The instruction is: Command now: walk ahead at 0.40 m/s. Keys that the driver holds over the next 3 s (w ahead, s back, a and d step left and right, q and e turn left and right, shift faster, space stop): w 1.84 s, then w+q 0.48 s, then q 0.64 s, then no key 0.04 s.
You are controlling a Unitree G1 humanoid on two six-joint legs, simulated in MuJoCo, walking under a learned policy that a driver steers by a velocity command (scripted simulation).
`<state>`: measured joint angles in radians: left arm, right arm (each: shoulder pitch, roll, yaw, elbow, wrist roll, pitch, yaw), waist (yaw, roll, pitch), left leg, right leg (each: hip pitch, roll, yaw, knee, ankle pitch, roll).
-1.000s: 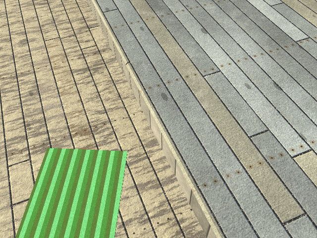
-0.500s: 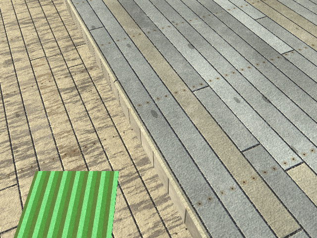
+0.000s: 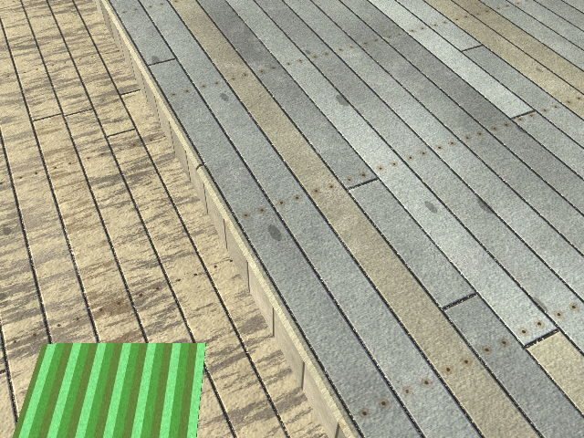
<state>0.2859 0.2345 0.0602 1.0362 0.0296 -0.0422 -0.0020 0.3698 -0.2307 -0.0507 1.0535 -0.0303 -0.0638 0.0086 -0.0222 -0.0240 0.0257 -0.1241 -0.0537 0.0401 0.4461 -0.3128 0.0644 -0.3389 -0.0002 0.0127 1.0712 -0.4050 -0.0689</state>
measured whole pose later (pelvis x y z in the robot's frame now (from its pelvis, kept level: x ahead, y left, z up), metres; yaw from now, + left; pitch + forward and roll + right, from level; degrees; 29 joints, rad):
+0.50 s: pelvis +0.23 -0.03 +0.00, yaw +1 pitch -1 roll -1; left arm 0.42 0.18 0.06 1.09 0.01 -0.08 0.01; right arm 0.21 -0.21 -0.04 0.94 -0.04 -0.02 0.03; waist 0.00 0.05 0.02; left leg -0.67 0.07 -0.02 1.34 -0.20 0.06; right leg -0.13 0.07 -0.07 0.37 -0.22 -0.09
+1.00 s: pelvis +0.51 +0.07 +0.00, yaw +1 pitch +1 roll +0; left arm 0.27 0.19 0.05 0.92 0.01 -0.06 0.01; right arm 0.29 -0.21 -0.05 0.96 -0.04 -0.06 0.02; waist 0.00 -0.02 0.01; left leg -0.31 -0.05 0.13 0.48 -0.20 0.12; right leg -0.64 0.00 -0.02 1.84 -0.36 -0.11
